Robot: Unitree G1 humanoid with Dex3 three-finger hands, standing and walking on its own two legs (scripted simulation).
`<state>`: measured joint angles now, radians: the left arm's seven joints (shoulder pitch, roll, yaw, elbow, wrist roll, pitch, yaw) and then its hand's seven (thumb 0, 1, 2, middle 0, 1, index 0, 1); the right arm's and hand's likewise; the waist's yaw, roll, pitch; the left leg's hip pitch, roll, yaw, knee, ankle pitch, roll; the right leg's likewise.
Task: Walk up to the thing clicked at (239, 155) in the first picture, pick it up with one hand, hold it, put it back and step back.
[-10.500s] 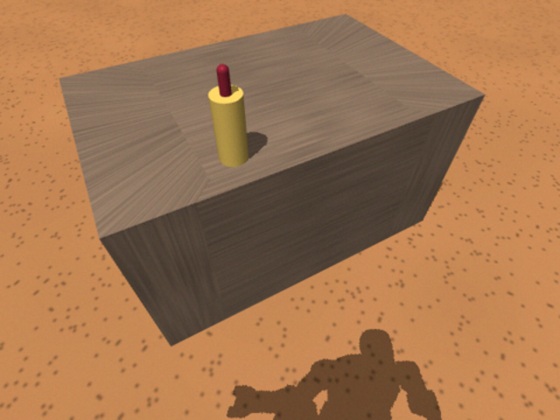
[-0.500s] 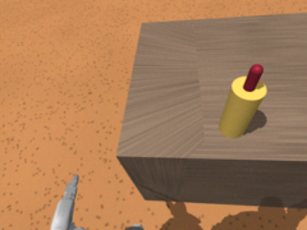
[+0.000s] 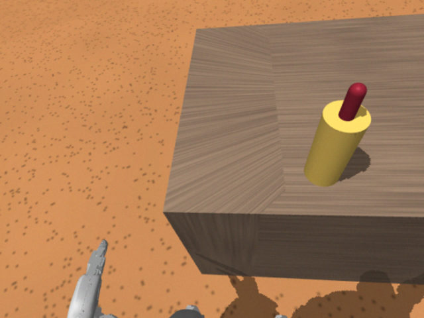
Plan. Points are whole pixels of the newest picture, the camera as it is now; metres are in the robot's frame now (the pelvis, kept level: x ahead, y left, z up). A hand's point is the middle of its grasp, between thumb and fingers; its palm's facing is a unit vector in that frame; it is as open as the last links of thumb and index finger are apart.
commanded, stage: go down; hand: right
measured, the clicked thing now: (336, 137) +0.46 -0.18 +0.05
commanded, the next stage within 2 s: approach in 0.02 s
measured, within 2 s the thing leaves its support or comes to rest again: neither
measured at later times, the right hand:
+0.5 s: hand out of the picture +0.40 -0.32 +0.06, palm faces +0.07 +1.00 +0.06, open 17.5 cm
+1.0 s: hand (350, 163) +0.43 -0.21 +0.01, palm faces +0.10 +0.99 +0.05, open 17.5 cm
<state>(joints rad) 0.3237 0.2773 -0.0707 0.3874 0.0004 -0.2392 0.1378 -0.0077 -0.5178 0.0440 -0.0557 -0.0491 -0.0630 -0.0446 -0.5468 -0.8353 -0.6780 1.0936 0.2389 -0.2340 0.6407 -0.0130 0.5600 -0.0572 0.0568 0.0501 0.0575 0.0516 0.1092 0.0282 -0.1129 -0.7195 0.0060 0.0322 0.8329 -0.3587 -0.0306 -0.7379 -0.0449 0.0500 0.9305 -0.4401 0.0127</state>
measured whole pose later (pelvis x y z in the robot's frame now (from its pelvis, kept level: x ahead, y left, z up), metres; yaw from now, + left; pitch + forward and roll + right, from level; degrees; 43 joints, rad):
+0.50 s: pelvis +0.00 +0.00 -0.01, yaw +0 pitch +16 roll +3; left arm 0.32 0.27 -0.05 0.35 0.02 -0.26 0.12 -0.01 -0.51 0.03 -0.06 -0.05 -0.07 -0.05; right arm -0.56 -0.67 -0.55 1.08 0.25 -0.30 0.58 -0.01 0.54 -0.05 0.05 0.04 0.05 0.04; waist 0.12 0.03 -0.12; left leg -0.79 0.02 0.03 0.89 -0.38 -0.04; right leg -0.81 -0.03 0.05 0.98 -0.46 0.01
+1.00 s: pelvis -0.01 +0.01 -0.03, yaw +1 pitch +18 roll +2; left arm 0.42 0.23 0.04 0.07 0.04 -0.12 0.02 -0.01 -0.52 0.04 -0.06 -0.05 -0.07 -0.04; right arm -0.55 -0.41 -0.48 0.95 0.14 -0.41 0.26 -0.01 0.56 -0.05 0.05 0.05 0.05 0.05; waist 0.16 0.02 -0.15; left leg -0.93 0.00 0.01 1.05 -0.44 -0.03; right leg -0.92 -0.05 0.04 1.12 -0.52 0.02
